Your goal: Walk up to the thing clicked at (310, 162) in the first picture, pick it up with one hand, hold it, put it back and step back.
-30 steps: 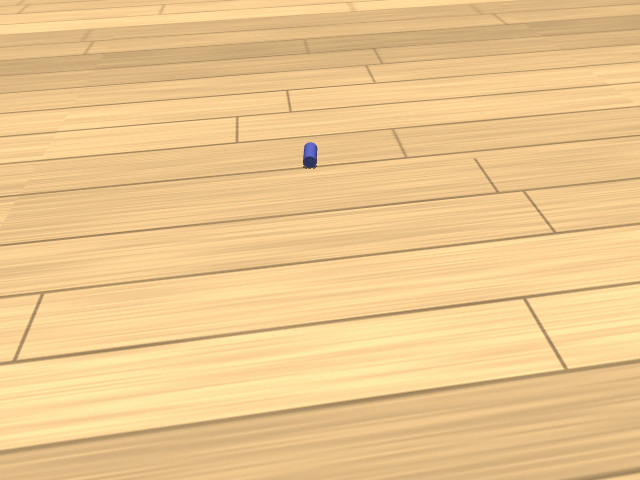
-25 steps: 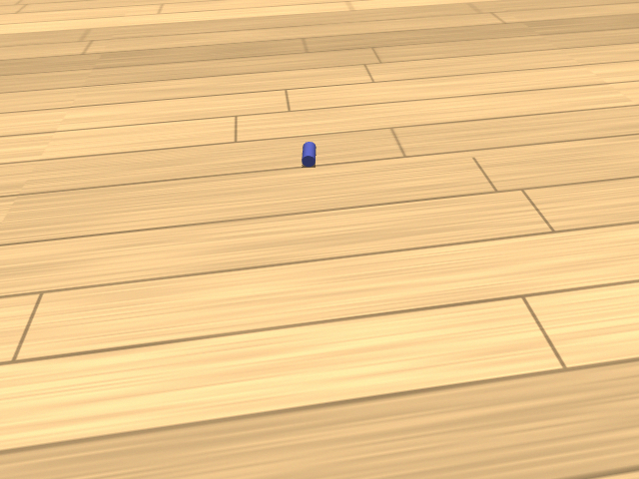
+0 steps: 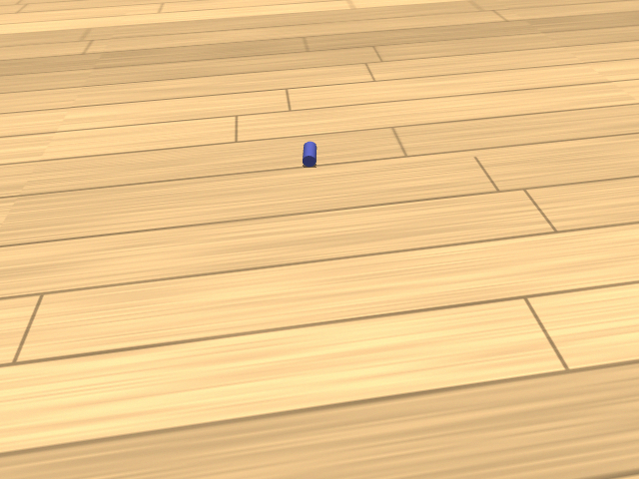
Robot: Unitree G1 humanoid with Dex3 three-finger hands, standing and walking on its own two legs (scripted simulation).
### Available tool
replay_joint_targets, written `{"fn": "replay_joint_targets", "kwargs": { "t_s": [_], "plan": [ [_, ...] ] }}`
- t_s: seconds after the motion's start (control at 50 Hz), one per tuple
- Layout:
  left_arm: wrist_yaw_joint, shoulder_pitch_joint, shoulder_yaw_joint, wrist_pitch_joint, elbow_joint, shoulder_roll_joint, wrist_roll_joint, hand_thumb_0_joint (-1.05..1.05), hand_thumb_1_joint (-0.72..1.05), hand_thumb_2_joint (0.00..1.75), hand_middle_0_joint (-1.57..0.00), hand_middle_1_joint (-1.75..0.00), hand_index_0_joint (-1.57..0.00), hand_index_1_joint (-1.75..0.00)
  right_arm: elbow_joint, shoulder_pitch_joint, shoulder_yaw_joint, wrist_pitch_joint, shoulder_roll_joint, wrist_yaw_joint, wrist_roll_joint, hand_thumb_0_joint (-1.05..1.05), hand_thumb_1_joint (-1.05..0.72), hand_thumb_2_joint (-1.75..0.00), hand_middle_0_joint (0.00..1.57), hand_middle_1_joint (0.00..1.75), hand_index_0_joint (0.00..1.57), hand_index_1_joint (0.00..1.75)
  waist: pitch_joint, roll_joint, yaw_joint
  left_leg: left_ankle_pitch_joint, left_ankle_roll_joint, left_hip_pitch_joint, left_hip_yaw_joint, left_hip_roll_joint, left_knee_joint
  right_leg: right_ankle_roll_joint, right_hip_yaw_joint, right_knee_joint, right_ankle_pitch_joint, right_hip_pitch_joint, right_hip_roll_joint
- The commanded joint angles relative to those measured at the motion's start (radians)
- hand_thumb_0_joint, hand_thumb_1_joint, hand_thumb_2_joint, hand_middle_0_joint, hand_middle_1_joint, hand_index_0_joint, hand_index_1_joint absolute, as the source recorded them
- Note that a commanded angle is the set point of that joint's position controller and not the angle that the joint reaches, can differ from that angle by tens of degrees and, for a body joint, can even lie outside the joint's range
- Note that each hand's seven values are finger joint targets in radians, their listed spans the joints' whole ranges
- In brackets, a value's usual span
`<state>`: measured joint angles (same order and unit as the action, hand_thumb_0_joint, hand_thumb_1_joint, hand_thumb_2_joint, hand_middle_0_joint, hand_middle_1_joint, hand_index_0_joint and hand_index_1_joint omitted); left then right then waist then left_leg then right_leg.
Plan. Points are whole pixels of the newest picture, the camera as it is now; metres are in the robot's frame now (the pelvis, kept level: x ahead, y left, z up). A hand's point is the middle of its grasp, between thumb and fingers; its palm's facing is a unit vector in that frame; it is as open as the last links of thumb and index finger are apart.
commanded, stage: stand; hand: left
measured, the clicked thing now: (309, 154) +1.78 +0.10 -0.75
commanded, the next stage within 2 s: walk up in 0.52 s
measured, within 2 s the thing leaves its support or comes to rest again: neither
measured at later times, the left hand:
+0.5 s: hand out of the picture +0.07 +0.25 -0.16, palm faces -0.03 -0.94 -0.34, open 7.4 cm
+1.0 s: hand (178, 351) +0.36 +0.27 -0.14, palm faces -0.44 -0.76 -0.48, open 7.4 cm
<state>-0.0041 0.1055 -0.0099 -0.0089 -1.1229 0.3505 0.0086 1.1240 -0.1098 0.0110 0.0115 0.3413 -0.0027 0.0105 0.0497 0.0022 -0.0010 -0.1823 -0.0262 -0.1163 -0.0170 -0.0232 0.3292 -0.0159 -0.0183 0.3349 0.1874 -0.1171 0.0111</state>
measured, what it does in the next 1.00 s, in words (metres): walks ahead, turning right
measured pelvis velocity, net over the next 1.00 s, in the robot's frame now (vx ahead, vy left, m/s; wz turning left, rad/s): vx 0.13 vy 0.04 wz -0.41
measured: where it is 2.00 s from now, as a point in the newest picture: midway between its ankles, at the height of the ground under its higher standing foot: (301, 356)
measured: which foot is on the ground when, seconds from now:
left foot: down 0.00-1.00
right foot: down 0.00-0.74, up 0.76-1.00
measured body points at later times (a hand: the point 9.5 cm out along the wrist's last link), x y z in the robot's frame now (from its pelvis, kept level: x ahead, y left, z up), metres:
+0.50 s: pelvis +0.00 +0.00 +0.00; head +0.01 +0.00 +0.45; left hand +0.08 +0.30 -0.13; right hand +0.08 -0.30 -0.13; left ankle +0.00 +0.14 -0.75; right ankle +0.00 -0.11 -0.75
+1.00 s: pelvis +0.13 +0.04 -0.03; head +0.14 +0.01 +0.42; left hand +0.38 +0.31 -0.11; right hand +0.01 -0.29 -0.14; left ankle +0.00 +0.17 -0.75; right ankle +0.20 -0.13 -0.74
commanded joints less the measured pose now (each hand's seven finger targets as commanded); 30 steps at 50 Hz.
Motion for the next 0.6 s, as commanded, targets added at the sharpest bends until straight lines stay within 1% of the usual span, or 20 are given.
{"fn": "replay_joint_targets", "kwargs": {
  "t_s": [0.0,0.02,0.08,0.1,0.14,0.16,0.24,0.28,0.3,0.34,0.38,0.42,0.48,0.5,0.52,0.54,0.56,0.58],
  "plan": [
    [0.013,-0.035,0.044,-0.025,0.052,0.211,-0.003,0.0,0.9,0.9,-0.2,-0.3,-0.2,-0.3,-0.059,0.034,-0.041,0.018,0.21,-0.009,-0.003,0.0,-0.9,-0.9,0.2,0.3,0.2,0.3,-0.07,-0.002,0.001,0.139,0.041,0.012,-0.076,-0.102,-0.046,-0.013,0.105,-0.055,-0.142,0.014,-0.136],
    [0.012,-0.035,0.044,-0.025,0.053,0.209,-0.002,0.0,0.9,0.9,-0.2,-0.3,-0.2,-0.3,-0.059,0.035,-0.04,0.019,0.212,-0.009,-0.003,0.0,-0.9,-0.9,0.2,0.3,0.2,0.3,-0.068,0.01,0.0,0.127,0.042,0.011,-0.073,-0.101,-0.046,-0.013,0.106,-0.058,-0.137,0.011,-0.137],
    [0.014,-0.032,0.045,-0.026,0.055,0.211,0.0,0.0,0.9,0.9,-0.2,-0.3,-0.2,-0.3,-0.061,0.041,-0.044,0.018,0.218,-0.008,-0.004,0.0,-0.9,-0.9,0.2,0.3,0.2,0.3,-0.082,0.006,-0.001,0.139,0.045,0.026,-0.076,-0.105,-0.042,-0.013,0.106,-0.058,-0.149,0.014,-0.138],
    [0.014,-0.038,0.046,-0.026,0.056,0.216,0.0,0.0,0.9,0.9,-0.2,-0.3,-0.2,-0.3,-0.062,0.035,-0.042,0.018,0.209,-0.008,-0.004,0.0,-0.9,-0.9,0.2,0.3,0.2,0.3,-0.085,-0.006,0.003,0.146,0.042,0.026,-0.074,-0.104,-0.044,-0.016,0.106,-0.054,-0.155,0.016,-0.139],
    [0.014,-0.037,0.045,-0.026,0.054,0.212,-0.002,0.0,0.9,0.9,-0.2,-0.3,-0.2,-0.3,-0.06,0.035,-0.042,0.018,0.21,-0.008,-0.003,0.0,-0.9,-0.9,0.2,0.3,0.2,0.3,-0.076,0.003,0.003,0.15,0.04,0.021,-0.074,-0.103,-0.045,-0.015,0.103,-0.056,-0.161,0.015,-0.136],
    [0.014,-0.036,0.045,-0.026,0.056,0.21,-0.003,0.0,0.9,0.9,-0.2,-0.3,-0.2,-0.3,-0.059,0.035,-0.042,0.018,0.213,-0.008,-0.003,0.0,-0.9,-0.9,0.2,0.3,0.2,0.3,-0.075,0.005,0.0,0.142,0.042,0.021,-0.071,-0.103,-0.043,-0.014,0.108,-0.059,-0.159,0.014,-0.138],
    [0.015,-0.035,0.047,-0.026,0.053,0.214,-0.001,0.0,0.9,0.9,-0.2,-0.3,-0.2,-0.3,-0.063,0.039,-0.041,0.018,0.21,-0.008,-0.004,0.0,-0.9,-0.9,0.2,0.3,0.2,0.3,-0.088,0.007,0.002,0.142,0.045,0.028,-0.071,-0.106,-0.042,-0.016,0.11,-0.057,-0.172,0.027,-0.142],
    [0.015,-0.036,0.049,-0.027,0.052,0.217,-0.005,0.0,0.9,0.9,-0.2,-0.3,-0.2,-0.3,-0.061,0.034,-0.041,0.018,0.207,-0.007,-0.004,0.0,-0.9,-0.9,0.2,0.3,0.2,0.3,-0.072,-0.001,0.001,0.149,0.04,0.02,-0.072,-0.101,-0.05,-0.015,0.108,-0.058,-0.167,0.024,-0.138],
    [0.014,-0.032,0.048,-0.027,0.053,0.213,-0.002,0.0,0.9,0.9,-0.2,-0.3,-0.2,-0.3,-0.062,0.042,-0.043,0.018,0.215,-0.008,-0.003,0.0,-0.9,-0.9,0.2,0.3,0.2,0.3,-0.084,0.004,-0.002,0.148,0.043,0.032,-0.069,-0.105,-0.041,-0.016,0.108,-0.058,-0.173,0.026,-0.139],
    [0.014,-0.026,0.048,-0.026,0.051,0.213,-0.003,0.0,0.9,0.9,-0.2,-0.3,-0.2,-0.3,-0.06,0.039,-0.041,0.018,0.213,-0.008,-0.005,0.0,-0.9,-0.9,0.2,0.3,0.2,0.3,-0.069,0.005,-0.003,0.143,0.04,0.025,-0.073,-0.103,-0.048,-0.013,0.106,-0.064,-0.159,0.019,-0.136],
    [0.014,-0.033,0.051,-0.025,0.053,0.219,-0.001,0.0,0.9,0.9,-0.2,-0.3,-0.2,-0.3,-0.064,0.035,-0.041,0.017,0.211,-0.008,-0.004,0.0,-0.9,-0.9,0.2,0.3,0.2,0.3,-0.082,0.001,0.001,0.136,0.043,0.029,-0.069,-0.105,-0.045,-0.017,0.109,-0.06,-0.164,0.026,-0.141],
    [0.014,-0.032,0.05,-0.025,0.055,0.216,-0.001,0.0,0.9,0.9,-0.2,-0.3,-0.2,-0.3,-0.065,0.037,-0.041,0.018,0.212,-0.01,-0.003,0.0,-0.9,-0.9,0.2,0.3,0.2,0.3,-0.083,0.009,0.0,0.141,0.046,0.031,-0.07,-0.106,-0.046,-0.018,0.112,-0.058,-0.172,0.027,-0.142],
    [0.014,-0.037,0.051,-0.024,0.054,0.216,-0.003,0.0,0.9,0.9,-0.2,-0.3,-0.2,-0.3,-0.063,0.034,-0.04,0.019,0.21,-0.01,-0.003,0.0,-0.9,-0.9,0.2,0.3,0.2,0.3,-0.077,0.006,0.0,0.158,0.041,0.024,-0.071,-0.105,-0.05,-0.017,0.109,-0.055,-0.178,0.03,-0.139],
    [-0.008,0.125,0.109,-0.029,0.098,0.377,0.0,0.0,0.9,0.9,-0.2,-0.3,-0.2,-0.3,-0.198,0.077,-0.153,0.037,0.396,0.047,0.038,0.0,-0.9,-0.9,0.2,0.3,0.2,0.3,-0.083,0.116,0.002,-0.379,0.098,0.106,0.011,-0.05,0.165,-0.087,0.308,-0.023,0.338,-0.198,-0.156],
    [-0.015,0.107,0.107,-0.033,0.102,0.367,0.001,0.0,0.9,0.9,-0.2,-0.3,-0.2,-0.3,-0.208,0.077,-0.146,0.031,0.356,0.067,0.045,0.0,-0.9,-0.9,0.2,0.3,0.2,0.3,-0.03,0.053,0.018,-0.464,0.119,0.062,0.001,-0.02,0.237,-0.082,0.388,-0.086,0.501,-0.324,-0.181],
    [-0.013,0.062,0.114,-0.034,0.11,0.368,0.005,0.0,0.9,0.9,-0.2,-0.3,-0.2,-0.3,-0.214,0.037,-0.143,0.027,0.326,0.08,0.046,0.0,-0.9,-0.9,0.2,0.3,0.2,0.3,0.005,-0.023,0.047,-0.434,0.116,0.054,0.002,0.02,0.332,-0.083,0.46,-0.146,0.575,-0.402,-0.197],
    [-0.01,-0.008,0.127,-0.039,0.14,0.369,0.01,0.0,0.9,0.9,-0.2,-0.3,-0.2,-0.3,-0.233,-0.003,-0.14,0.021,0.294,0.091,0.039,0.0,-0.9,-0.9,0.2,0.3,0.2,0.3,0.014,-0.065,0.073,-0.364,0.117,-0.037,-0.053,0.021,0.388,-0.109,0.542,-0.142,0.58,-0.384,-0.23],
    [-0.003,-0.028,0.128,-0.045,0.154,0.363,0.01,0.0,0.9,0.9,-0.2,-0.3,-0.2,-0.3,-0.249,-0.001,-0.139,0.017,0.265,0.1,0.038,0.0,-0.9,-0.9,0.2,0.3,0.2,0.3,0.02,-0.108,0.077,-0.313,0.115,-0.119,-0.099,0.018,0.412,-0.13,0.584,-0.148,0.545,-0.344,-0.241]
  ]
}}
